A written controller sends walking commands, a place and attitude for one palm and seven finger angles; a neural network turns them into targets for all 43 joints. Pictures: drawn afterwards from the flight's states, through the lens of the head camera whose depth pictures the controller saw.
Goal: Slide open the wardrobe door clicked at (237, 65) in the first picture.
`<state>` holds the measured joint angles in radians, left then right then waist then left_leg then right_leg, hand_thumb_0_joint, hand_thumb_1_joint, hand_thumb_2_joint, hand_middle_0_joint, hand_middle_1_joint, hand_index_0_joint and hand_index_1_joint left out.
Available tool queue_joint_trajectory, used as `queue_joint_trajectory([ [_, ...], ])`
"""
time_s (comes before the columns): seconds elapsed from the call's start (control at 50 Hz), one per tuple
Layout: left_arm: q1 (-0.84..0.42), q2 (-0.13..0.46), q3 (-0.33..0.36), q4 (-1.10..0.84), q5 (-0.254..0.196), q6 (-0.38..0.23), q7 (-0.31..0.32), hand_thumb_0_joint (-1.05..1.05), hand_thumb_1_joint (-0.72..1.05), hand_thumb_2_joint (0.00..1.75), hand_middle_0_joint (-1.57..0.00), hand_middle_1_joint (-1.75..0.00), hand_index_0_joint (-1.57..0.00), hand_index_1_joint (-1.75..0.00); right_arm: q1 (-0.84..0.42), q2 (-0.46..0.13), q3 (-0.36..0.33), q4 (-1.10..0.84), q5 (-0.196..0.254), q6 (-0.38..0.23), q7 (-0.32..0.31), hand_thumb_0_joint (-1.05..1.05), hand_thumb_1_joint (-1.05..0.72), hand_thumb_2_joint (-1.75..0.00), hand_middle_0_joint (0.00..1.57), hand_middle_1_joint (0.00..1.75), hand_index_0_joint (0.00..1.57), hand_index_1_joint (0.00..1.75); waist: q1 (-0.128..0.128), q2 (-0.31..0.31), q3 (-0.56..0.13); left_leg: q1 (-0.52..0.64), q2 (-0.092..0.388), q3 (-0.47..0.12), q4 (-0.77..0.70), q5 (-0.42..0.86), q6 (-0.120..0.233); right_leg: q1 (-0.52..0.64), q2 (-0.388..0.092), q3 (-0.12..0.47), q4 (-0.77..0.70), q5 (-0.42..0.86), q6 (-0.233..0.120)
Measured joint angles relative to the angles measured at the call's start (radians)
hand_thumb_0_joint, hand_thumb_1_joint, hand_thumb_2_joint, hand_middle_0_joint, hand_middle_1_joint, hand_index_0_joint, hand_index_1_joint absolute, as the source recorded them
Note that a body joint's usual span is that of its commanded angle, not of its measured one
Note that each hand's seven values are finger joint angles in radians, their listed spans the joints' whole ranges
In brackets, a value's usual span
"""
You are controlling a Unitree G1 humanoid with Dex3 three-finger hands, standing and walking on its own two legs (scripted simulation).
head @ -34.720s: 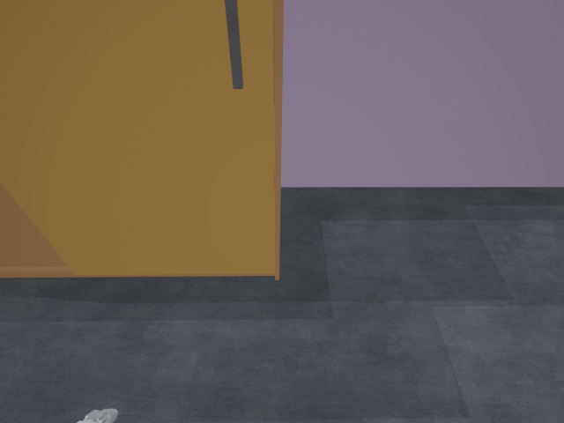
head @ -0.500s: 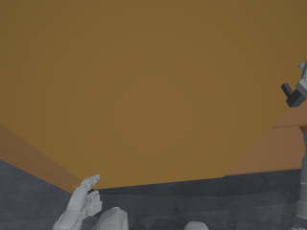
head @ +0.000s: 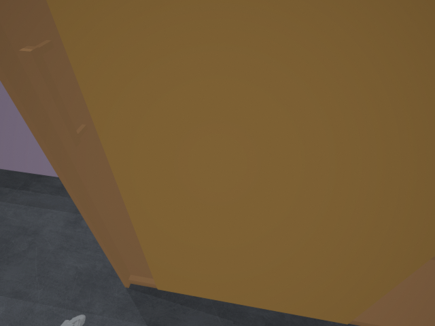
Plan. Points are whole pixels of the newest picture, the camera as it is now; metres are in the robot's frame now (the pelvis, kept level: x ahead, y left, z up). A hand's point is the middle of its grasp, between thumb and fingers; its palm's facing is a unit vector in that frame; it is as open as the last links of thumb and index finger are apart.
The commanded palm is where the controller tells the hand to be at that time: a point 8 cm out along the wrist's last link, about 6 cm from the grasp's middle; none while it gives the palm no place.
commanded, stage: stop walking and hold the door there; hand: right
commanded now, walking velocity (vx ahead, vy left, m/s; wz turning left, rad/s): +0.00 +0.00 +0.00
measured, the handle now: out of the picture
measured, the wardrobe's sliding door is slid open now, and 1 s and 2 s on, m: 0.63 0.62 0.62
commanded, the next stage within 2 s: none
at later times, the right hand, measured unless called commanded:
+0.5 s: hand out of the picture +0.32 -0.39 +0.19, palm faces +0.71 +0.66 -0.23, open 5.6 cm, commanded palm +0.27 -0.42 +0.15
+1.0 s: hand out of the picture +0.33 -0.41 +0.18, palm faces +0.62 +0.73 -0.29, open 5.3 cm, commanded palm +0.28 -0.42 +0.15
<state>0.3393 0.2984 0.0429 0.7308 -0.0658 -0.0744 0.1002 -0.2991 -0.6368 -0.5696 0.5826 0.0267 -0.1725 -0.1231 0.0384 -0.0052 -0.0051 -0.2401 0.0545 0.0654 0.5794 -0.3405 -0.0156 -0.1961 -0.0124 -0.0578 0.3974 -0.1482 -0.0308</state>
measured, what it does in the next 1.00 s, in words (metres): steps on the spot: left foot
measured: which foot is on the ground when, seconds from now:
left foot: up 0.00-0.02, down 0.04-0.90, up 0.92-1.00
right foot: down 0.00-1.00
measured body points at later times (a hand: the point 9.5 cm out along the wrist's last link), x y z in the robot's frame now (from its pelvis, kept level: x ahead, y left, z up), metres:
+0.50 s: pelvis -0.01 +0.03 +0.00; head -0.02 +0.04 +0.45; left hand +0.08 +0.33 -0.11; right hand +0.28 -0.43 +0.21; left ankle +0.01 +0.14 -0.74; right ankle +0.05 -0.10 -0.74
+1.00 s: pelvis -0.02 -0.04 -0.01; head +0.01 -0.03 +0.44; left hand +0.15 +0.20 -0.11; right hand +0.29 -0.45 +0.19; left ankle -0.03 +0.11 -0.71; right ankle +0.03 -0.10 -0.74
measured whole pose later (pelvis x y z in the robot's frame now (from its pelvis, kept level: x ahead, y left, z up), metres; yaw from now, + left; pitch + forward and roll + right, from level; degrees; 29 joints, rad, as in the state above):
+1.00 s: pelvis -0.02 -0.04 -0.01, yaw -1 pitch -1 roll +0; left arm 0.15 0.25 0.01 0.67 -0.06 -0.03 0.08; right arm -0.45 -0.60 -0.45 0.62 0.05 -0.22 -0.09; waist -0.04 -0.03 0.10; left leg -0.34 0.12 0.07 0.83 -0.47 -0.02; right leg -0.26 0.07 -0.05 0.44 -0.16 -0.09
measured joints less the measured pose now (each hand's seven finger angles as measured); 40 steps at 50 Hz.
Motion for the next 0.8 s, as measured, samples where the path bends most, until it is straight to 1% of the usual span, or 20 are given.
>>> queue_joint_trajectory([
  [0.04,0.008,-0.015,-0.021,0.002,0.001,-0.003,-0.002,0.01,0.90,0.90,-0.20,-0.30,-0.20,-0.30,-0.019,-0.029,-0.003,0.033,0.001,0.009,0.000,-0.17,-0.65,-0.75,0.46,1.40,0.36,1.40,-0.007,0.014,-0.008,0.062,0.009,0.005,-0.130,0.063,0.004,-0.028,0.002,-0.014,0.019,-0.003,0.009],
  [0.06,0.000,-0.018,-0.028,0.008,0.003,-0.003,-0.003,0.01,0.90,0.90,-0.20,-0.30,-0.20,-0.30,-0.028,-0.037,-0.013,0.052,0.000,0.010,-0.003,-0.18,-0.65,-0.75,0.46,1.40,0.35,1.40,-0.007,0.006,0.000,0.068,0.001,0.003,-0.165,0.135,0.002,-0.039,-0.008,-0.017,0.035,-0.008,0.014],
  [0.1,-0.012,-0.023,-0.034,0.020,0.004,-0.002,-0.006,0.01,0.90,0.90,-0.20,-0.30,-0.20,-0.30,-0.050,-0.046,-0.028,0.102,-0.002,0.010,-0.005,-0.18,-0.66,-0.74,0.46,1.40,0.35,1.40,0.005,-0.022,0.016,0.070,-0.019,0.013,-0.177,0.171,0.001,-0.047,-0.028,-0.007,0.047,-0.010,0.021],
  [0.12,-0.014,-0.027,-0.036,0.024,0.002,0.000,-0.007,0.01,0.90,0.90,-0.20,-0.30,-0.20,-0.30,-0.062,-0.052,-0.031,0.126,0.000,0.011,-0.003,-0.18,-0.66,-0.73,0.46,1.40,0.35,1.40,0.008,-0.028,0.017,0.068,-0.024,0.016,-0.177,0.168,0.002,-0.051,-0.033,-0.004,0.050,-0.013,0.023],
  [0.18,-0.014,-0.030,-0.039,0.035,0.003,0.006,-0.009,0.01,0.90,0.90,-0.20,-0.30,-0.20,-0.30,-0.101,-0.064,-0.033,0.189,0.002,0.011,0.002,-0.16,-0.66,-0.74,0.45,1.40,0.36,1.40,-0.001,-0.032,0.011,0.060,-0.036,0.013,-0.178,0.162,0.011,-0.061,-0.042,-0.001,0.058,-0.034,0.024],
  [0.3,-0.026,-0.002,-0.032,0.039,0.000,0.017,-0.005,0.01,0.90,0.90,-0.20,-0.30,-0.20,-0.30,-0.142,-0.086,-0.037,0.281,0.003,-0.011,0.015,-0.16,-0.65,-0.76,0.45,1.40,0.38,1.40,-0.006,-0.040,0.004,0.050,-0.046,0.011,-0.173,0.161,0.017,-0.063,-0.049,0.004,0.047,-0.002,0.031],
  [0.48,-0.051,0.033,-0.014,0.022,-0.010,0.019,-0.002,0.01,0.90,0.90,-0.20,-0.30,-0.20,-0.30,-0.171,-0.103,-0.027,0.342,0.002,-0.028,0.037,-0.19,-0.63,-0.79,0.45,1.40,0.41,1.40,-0.020,-0.042,0.002,0.052,-0.051,0.016,-0.177,0.157,0.024,-0.061,-0.053,0.009,0.040,-0.001,0.040],
  [0.54,-0.059,0.038,-0.009,0.014,-0.010,0.023,-0.001,0.01,0.90,0.90,-0.20,-0.30,-0.20,-0.30,-0.176,-0.101,-0.021,0.349,-0.001,-0.033,0.041,-0.20,-0.63,-0.80,0.45,1.40,0.41,1.40,-0.023,-0.048,0.005,0.055,-0.050,0.022,-0.178,0.153,0.023,-0.067,-0.051,0.017,0.054,-0.016,0.034],
  [0.6,-0.071,0.045,-0.001,0.016,-0.006,0.030,-0.004,0.01,0.90,0.90,-0.20,-0.30,-0.20,-0.30,-0.184,-0.091,-0.013,0.355,-0.005,-0.039,0.048,-0.21,-0.63,-0.81,0.45,1.40,0.42,1.40,-0.028,-0.051,0.012,0.055,-0.040,0.024,-0.170,0.145,0.019,-0.083,-0.032,0.034,0.102,-0.091,0.017],
  [0.64,-0.079,0.052,0.002,0.021,0.000,0.036,-0.005,0.01,0.90,0.90,-0.20,-0.30,-0.20,-0.30,-0.186,-0.078,-0.008,0.346,-0.006,-0.038,0.052,-0.21,-0.64,-0.82,0.45,1.40,0.42,1.40,-0.031,-0.051,0.018,0.054,-0.028,0.021,-0.158,0.136,0.012,-0.078,-0.014,0.048,0.126,-0.118,0.008],
  [0.68,-0.077,0.055,0.008,0.026,0.006,0.039,-0.006,0.01,0.90,0.90,-0.20,-0.30,-0.20,-0.30,-0.179,-0.049,-0.004,0.307,-0.005,-0.055,0.053,-0.21,-0.63,-0.81,0.45,1.40,0.43,1.42,-0.035,-0.050,0.024,0.056,-0.012,0.026,-0.145,0.125,0.000,-0.049,-0.006,0.050,0.101,-0.101,0.003],
  [0.7,-0.080,0.056,0.009,0.028,0.008,0.041,-0.007,0.01,0.90,0.90,-0.20,-0.30,-0.20,-0.30,-0.179,-0.038,0.000,0.287,-0.002,-0.060,0.059,-0.22,-0.62,-0.81,0.45,1.40,0.42,1.42,-0.032,-0.048,0.032,0.059,-0.002,0.033,-0.136,0.118,-0.006,-0.040,-0.003,0.045,0.082,-0.059,0.006],
  [0.72,-0.087,0.055,0.010,0.028,0.007,0.045,-0.007,0.01,0.90,0.90,-0.20,-0.30,-0.20,-0.30,-0.176,-0.030,0.005,0.267,-0.002,-0.067,0.064,-0.23,-0.62,-0.81,0.46,1.40,0.42,1.43,-0.034,-0.042,0.042,0.060,0.011,0.035,-0.127,0.112,-0.013,-0.035,0.007,0.042,0.077,-0.042,0.008],
  [0.76,-0.101,0.051,0.010,0.022,0.005,0.054,-0.009,0.01,0.90,0.90,-0.20,-0.30,-0.20,-0.30,-0.167,-0.020,0.017,0.234,-0.003,-0.086,0.075,-0.25,-0.60,-0.81,0.47,1.42,0.42,1.43,-0.044,-0.036,0.056,0.057,0.030,0.028,-0.118,0.108,-0.027,-0.033,0.024,0.034,0.078,-0.050,0.005],
  [0.8,-0.118,0.044,0.009,0.015,0.004,0.056,-0.013,0.01,0.90,0.90,-0.20,-0.30,-0.20,-0.30,-0.163,-0.012,0.033,0.202,-0.003,-0.100,0.082,-0.27,-0.58,-0.81,0.49,1.44,0.42,1.44,-0.050,-0.030,0.068,0.051,0.047,0.022,-0.109,0.109,-0.039,-0.037,0.040,0.027,0.083,-0.057,-0.005],
])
